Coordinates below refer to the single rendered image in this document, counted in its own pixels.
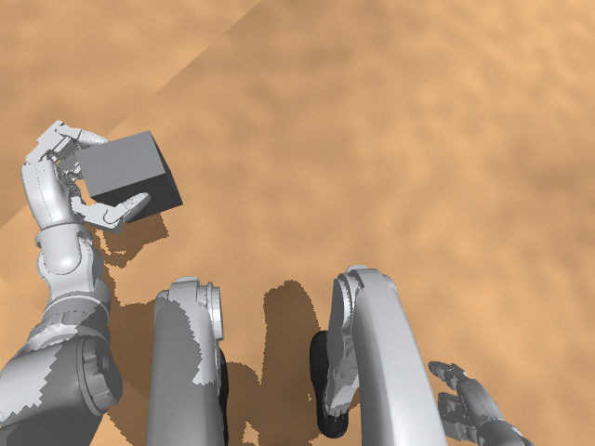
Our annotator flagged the right robot hand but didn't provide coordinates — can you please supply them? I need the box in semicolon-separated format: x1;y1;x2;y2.
428;361;506;444

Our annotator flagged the right robot arm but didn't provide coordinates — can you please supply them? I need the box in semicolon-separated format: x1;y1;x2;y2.
476;420;535;446

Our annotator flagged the carton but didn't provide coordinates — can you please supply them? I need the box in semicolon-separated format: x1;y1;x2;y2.
75;130;183;224

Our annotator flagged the left robot arm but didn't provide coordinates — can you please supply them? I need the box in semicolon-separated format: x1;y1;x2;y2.
0;222;123;446

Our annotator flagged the left robot hand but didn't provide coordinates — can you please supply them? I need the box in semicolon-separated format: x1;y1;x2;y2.
20;120;151;234

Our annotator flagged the right robot foot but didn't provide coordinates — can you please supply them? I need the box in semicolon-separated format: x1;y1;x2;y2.
310;331;349;439

